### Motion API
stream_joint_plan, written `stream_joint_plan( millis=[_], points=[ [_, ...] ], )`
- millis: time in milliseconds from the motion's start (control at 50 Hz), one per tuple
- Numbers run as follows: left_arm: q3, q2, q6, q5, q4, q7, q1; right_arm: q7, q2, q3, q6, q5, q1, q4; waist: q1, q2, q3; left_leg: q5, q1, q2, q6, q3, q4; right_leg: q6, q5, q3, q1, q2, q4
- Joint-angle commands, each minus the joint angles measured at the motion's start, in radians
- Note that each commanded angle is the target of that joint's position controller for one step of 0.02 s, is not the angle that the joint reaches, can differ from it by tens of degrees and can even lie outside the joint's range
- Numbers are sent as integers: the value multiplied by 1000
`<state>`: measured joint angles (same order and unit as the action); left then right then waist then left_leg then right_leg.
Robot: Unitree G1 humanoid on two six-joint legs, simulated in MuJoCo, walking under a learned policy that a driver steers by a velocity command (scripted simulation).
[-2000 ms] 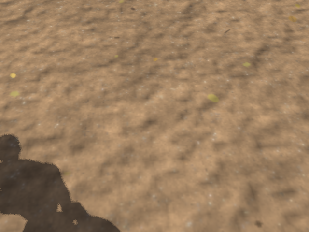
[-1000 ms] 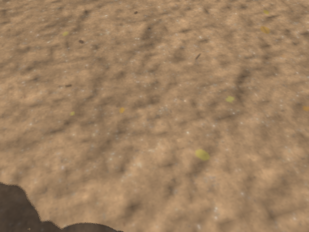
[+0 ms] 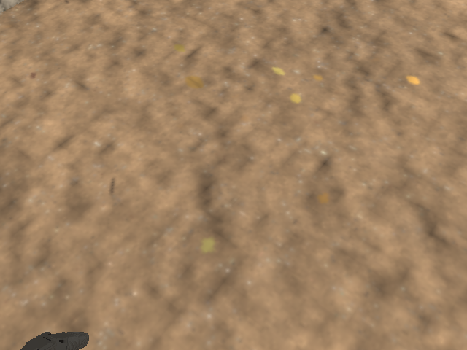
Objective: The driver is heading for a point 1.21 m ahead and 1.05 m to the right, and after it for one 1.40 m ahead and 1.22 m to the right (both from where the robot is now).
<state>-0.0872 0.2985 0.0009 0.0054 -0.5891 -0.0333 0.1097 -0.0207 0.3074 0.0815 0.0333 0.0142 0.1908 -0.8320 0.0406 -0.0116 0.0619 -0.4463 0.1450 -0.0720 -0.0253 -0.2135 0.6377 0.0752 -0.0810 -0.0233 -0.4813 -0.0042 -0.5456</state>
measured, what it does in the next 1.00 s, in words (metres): steps on the spot, turning right: left foot, then right foot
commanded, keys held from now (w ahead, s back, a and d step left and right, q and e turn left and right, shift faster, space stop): e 0.62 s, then no key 0.38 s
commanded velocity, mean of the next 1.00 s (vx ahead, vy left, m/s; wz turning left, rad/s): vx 0.03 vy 0.00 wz -0.48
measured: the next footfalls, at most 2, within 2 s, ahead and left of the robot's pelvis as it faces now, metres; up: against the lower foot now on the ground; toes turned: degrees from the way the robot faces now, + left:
left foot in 0.40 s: +0.15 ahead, +0.14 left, +0.00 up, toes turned -18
right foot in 0.80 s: +0.04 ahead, -0.11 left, +0.00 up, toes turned -26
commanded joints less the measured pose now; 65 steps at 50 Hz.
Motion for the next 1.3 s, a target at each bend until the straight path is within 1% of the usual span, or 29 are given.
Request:
stream_joint_plan(
  millis=[20, 40, 60, 80, 160, 320, 380, 400, 420, 440, 460, 480, 520, 580, 640, 720, 760, 780, 800, 820, 840, 860, 920, 1000, 1080, 1120, 1140, 1180, 1300],
  points=[
    [-74, 284, -10, -21, 65, 26, 205, 20, 70, -11, 20, -42, 77, 113, -61, -276, -468, -310, 503, 123, -37, 219, 734, 394, 640, 693, 731, -411, 94],
    [-59, 218, -13, -15, 76, 16, 178, 26, 140, 7, 18, -7, -5, 109, -110, -114, -434, -210, 544, 73, -27, 304, 756, 343, 512, 595, 671, -349, 137],
    [-48, 186, -17, -1, 69, 17, 129, 22, 134, 4, 13, 0, -51, 127, -90, -76, -333, -127, 562, 46, -18, 298, 704, 279, 414, 488, 573, -294, 142],
    [-41, 163, -13, 9, 65, 22, 97, 10, 118, 3, 3, -14, -55, 114, -64, -9, -263, -74, 544, 18, -22, 298, 626, 226, 315, 430, 464, -244, 160],
    [-43, 172, 8, -15, 82, 44, 28, -1, 96, -1, -25, -21, -27, 114, -9, -81, -210, 8, 371, 48, -43, 267, 398, 194, 248, 355, 221, -161, 208],
    [-47, 173, 33, -3, 82, 58, 30, 11, 83, -4, -22, -15, -69, 144, -44, -140, -208, 108, 251, 93, -32, 286, 86, 142, -82, 461, 179, -124, 194],
    [-41, 153, 44, 13, 82, 61, 26, 22, 94, 11, -11, -20, 10, 130, -2, -134, -190, 236, 81, 75, 20, 271, -189, 72, -144, 459, 116, -66, 117],
    [-27, 102, 45, 8, 83, 62, 58, 17, 168, 30, -14, -41, 50, 133, -13, 7, -196, 225, -23, -123, 90, 442, -280, 10, -330, 369, 2, 14, -56],
    [-29, 97, 34, 14, 116, 61, 55, 14, 245, 47, -24, -70, 22, 134, -49, 312, -124, 332, 16, -320, 246, 709, -375, -46, -520, 140, -185, 171, -278],
    [-52, 178, 21, -3, 103, 58, 70, 8, 199, 37, -16, -79, -27, 172, -45, 270, -121, 358, 73, -368, 310, 759, -382, -81, -515, 185, -181, 97, -505],
    [-67, 207, 26, 7, 72, 54, 94, -2, 145, 23, -14, -65, -89, 191, -69, 190, -109, 372, 88, -308, 269, 638, -355, -92, -442, 185, -168, 82, -595],
    [-67, 190, 38, 9, 40, 58, 126, -6, 115, 17, -15, -47, -130, 201, -86, 149, -92, 370, 87, -234, 216, 527, -335, -111, -386, 164, -164, 72, -640],
    [-55, 141, 55, 7, 29, 59, 131, -16, 94, 8, -19, -26, -123, 204, -69, 140, -77, 431, 61, -186, 201, 414, -325, -143, -312, 133, -186, 58, -712],
    [-35, 98, 54, 19, 70, 53, 40, -25, 109, 15, -35, -34, -49, 192, -12, 169, -84, 479, -40, -176, 220, 332, -325, -172, -271, 73, -207, 22, -569],
    [-15, 68, 50, 10, 96, 40, -4, -22, 153, 33, -45, -28, -15, 182, 19, 196, -124, 530, -80, -209, 236, 304, -306, -172, -317, 45, -110, -13, -389],
    [-15, 81, 50, 9, 84, 30, 27, 0, 182, 42, -45, -2, -20, 169, 8, 220, -142, 599, -49, -230, 240, 292, -271, -132, -317, -11, 70, 13, -157],
    [-17, 73, 49, 7, 50, 26, 95, 4, 170, 34, -45, 18, -45, 160, -39, 201, -143, 596, -12, -211, 202, 268, -206, -85, -138, -34, 216, 33, 97],
    [-21, 90, 48, 6, 41, 29, 112, 7, 138, 23, -39, 22, -1, 136, -44, 160, -148, 535, 53, -185, 144, 238, -164, -54, -15, -4, 338, 25, 215],
    [-30, 145, 48, 3, 47, 39, 132, 15, 75, 1, -29, -15, 36, 135, -24, -8, -210, 307, 181, -116, 48, 161, -21, -16, 253, 183, 520, -122, 205],
    [-32, 208, 47, -18, 71, 49, 81, 27, 23, -24, -17, -55, 30, 169, 6, -266, -205, -128, 378, -12, -42, 111, 140, 143, 507, 402, 553, -333, 156],
    [-18, 142, 31, -41, 57, 42, 107, 14, 93, -3, -21, -34, -55, 178, -79, -191, -225, -207, 375, -14, -63, 203, 265, 245, 418, 406, 452, -361, 174],
    [-6, 118, 15, -43, 38, 39, 82, 11, 123, 9, -28, -13, -66, 173, -64, -158, -185, -179, 376, -18, -63, 226, 333, 224, 348, 346, 417, -308, 189],
    [2, 108, -2, -18, 18, 43, -14, -3, 119, 18, -51, -21, -16, 133, -26, -144, -131, -43, 345, -14, -73, 244, 354, 153, 331, 244, 335, -225, 191],
    [15, 69, 3, -21, -11, 44, -35, 0, 53, -7, -49, -16, -8, 125, -30, -135, -140, 27, 224, 1, -70, 219, 160, 143, 299, 189, 309, -180, 172],
    [27, 53, 8, -12, -49, 40, -41, 7, 45, -16, -43, -18, 20, 112, -7, -111, -131, 221, 65, 21, -40, 199, -165, 118, 127, 228, 279, -173, 155],
    [35, 30, -3, -23, -83, 36, 20, 5, 109, -13, -38, -43, 31, 118, -32, -5, -124, 531, -56, -60, 2, 300, -241, 18, -93, 192, 208, -94, 124],
    [29, 32, -6, -27, -90, 34, 66, 6, 164, 2, -37, -31, 2, 101, -94, 127, -102, 411, 19, -66, 44, 283, -193, -19, -168, 128, 225, -32, 150],
    [23, 65, 1, -24, -99, 41, -18, 15, 80, -17, -25, -34, -19, 105, -38, 100, -61, 212, 128, -36, 49, 279, -239, -47, -162, 105, 287, -15, 104],
    [22, 35, 12, -17, -154, 52, 5, 3, 60, -29, -6, -31, 9, 80, -28, 46, -66, 251, 93, -9, 20, 249, -216, -37, -74, 115, 276, -26, 103]
  ],
)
